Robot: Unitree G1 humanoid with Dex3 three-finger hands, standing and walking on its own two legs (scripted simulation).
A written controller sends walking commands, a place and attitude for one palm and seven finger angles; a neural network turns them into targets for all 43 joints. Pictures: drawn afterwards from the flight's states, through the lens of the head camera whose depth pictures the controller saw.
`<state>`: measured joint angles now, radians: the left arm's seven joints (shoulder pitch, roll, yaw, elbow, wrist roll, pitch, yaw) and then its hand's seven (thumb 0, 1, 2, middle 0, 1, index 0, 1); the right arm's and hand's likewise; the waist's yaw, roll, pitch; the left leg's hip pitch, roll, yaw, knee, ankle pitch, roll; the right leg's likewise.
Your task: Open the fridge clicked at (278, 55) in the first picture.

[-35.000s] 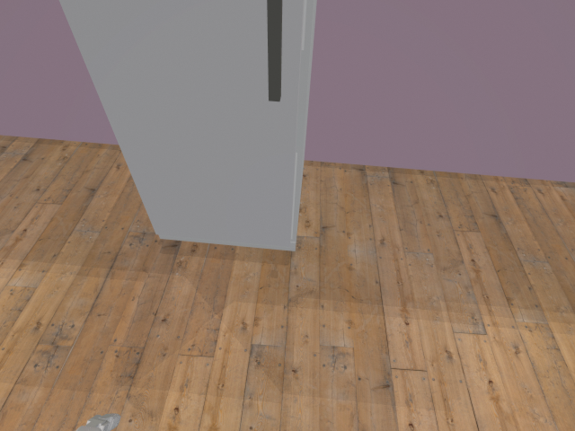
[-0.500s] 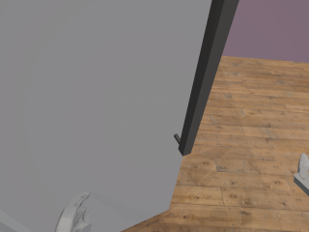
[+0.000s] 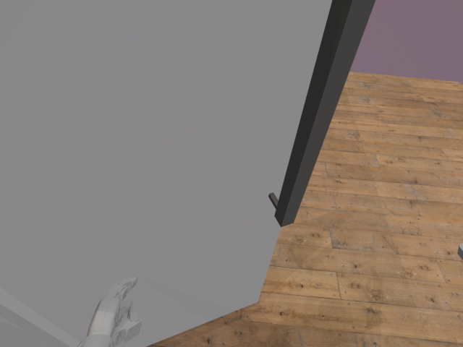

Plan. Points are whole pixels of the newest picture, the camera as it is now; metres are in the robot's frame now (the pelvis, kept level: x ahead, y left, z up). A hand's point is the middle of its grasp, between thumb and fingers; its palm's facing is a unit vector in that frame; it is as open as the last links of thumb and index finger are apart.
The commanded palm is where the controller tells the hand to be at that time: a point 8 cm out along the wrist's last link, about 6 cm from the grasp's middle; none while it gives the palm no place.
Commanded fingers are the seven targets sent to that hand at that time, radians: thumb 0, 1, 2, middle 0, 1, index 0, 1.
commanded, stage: step back with the hand held close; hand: right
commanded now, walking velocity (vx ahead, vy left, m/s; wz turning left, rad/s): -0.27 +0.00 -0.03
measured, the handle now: (303, 116) +0.37 -0.10 +0.24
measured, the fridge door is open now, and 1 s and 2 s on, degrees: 62 62 62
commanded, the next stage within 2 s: stop stepping back and stand still in 1.06 s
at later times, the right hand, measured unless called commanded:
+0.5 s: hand out of the picture +0.14 -0.28 +0.16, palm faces +0.49 +0.74 -0.46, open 7.4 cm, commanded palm +0.08 -0.31 +0.17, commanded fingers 0.00 -0.90 -0.90 0.20 0.30 0.20 0.30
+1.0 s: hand out of the picture +0.08 -0.25 +0.17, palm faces +0.37 +0.82 -0.44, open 7.4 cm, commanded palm +0.01 -0.30 +0.17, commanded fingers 0.00 -0.90 -0.90 0.20 0.30 0.20 0.30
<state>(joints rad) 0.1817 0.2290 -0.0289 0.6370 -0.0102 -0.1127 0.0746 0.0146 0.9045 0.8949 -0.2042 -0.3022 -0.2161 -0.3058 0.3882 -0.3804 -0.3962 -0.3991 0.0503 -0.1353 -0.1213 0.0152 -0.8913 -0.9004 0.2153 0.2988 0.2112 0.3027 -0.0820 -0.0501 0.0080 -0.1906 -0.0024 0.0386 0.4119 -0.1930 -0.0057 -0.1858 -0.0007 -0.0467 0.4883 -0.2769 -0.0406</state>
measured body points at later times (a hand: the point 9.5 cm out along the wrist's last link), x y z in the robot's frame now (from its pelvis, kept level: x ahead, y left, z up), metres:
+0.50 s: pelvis -0.05 -0.01 -0.02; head -0.04 +0.00 +0.43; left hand +0.11 +0.23 -0.10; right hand +0.11 -0.31 +0.18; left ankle +0.02 +0.13 -0.74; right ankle -0.01 -0.09 -0.74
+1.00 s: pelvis -0.14 -0.01 -0.02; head -0.12 -0.03 +0.43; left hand +0.04 +0.22 -0.09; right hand +0.05 -0.29 +0.19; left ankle -0.17 +0.15 -0.74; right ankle -0.04 -0.09 -0.73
